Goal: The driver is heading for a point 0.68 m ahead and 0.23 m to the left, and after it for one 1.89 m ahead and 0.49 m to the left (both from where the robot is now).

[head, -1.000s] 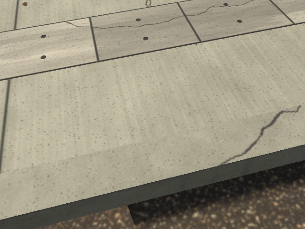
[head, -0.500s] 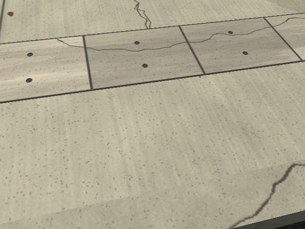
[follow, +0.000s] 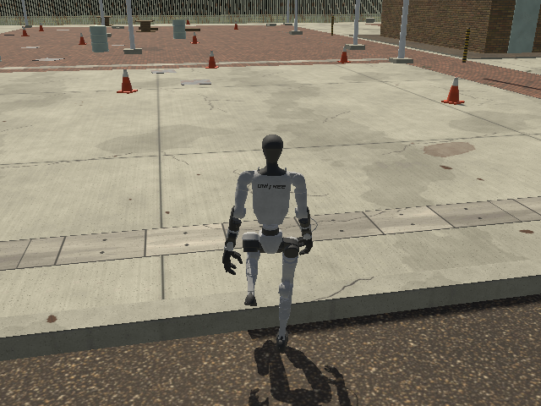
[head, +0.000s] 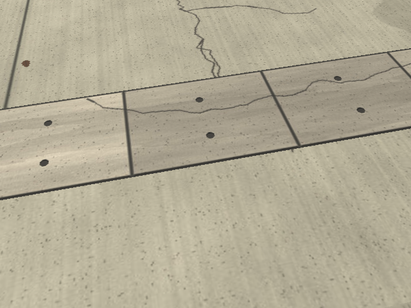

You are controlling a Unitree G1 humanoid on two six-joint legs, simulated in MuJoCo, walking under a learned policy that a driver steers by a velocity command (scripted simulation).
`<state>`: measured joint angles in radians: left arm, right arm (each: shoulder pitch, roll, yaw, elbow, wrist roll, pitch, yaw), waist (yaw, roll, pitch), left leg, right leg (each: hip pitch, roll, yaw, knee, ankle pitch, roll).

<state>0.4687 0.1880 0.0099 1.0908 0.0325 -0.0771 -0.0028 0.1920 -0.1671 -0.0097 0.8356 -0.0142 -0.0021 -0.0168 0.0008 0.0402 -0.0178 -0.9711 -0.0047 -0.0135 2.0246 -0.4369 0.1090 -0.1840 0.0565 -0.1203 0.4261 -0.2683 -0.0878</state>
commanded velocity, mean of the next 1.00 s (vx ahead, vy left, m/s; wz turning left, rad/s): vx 0.20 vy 0.00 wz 0.51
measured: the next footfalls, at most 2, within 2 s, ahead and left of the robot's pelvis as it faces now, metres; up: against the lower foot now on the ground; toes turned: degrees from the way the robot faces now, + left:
left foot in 0.24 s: +0.29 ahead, +0.09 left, +0.16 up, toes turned +10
right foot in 0.88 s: +0.60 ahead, +0.01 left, +0.16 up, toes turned +29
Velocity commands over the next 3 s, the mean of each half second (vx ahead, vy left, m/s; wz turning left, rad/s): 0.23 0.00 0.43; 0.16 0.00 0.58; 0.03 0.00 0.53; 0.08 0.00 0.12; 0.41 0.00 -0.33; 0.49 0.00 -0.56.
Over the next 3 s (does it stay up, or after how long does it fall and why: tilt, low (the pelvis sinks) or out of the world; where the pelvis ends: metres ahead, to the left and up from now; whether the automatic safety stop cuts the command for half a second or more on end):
stays up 0.81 0.42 0.15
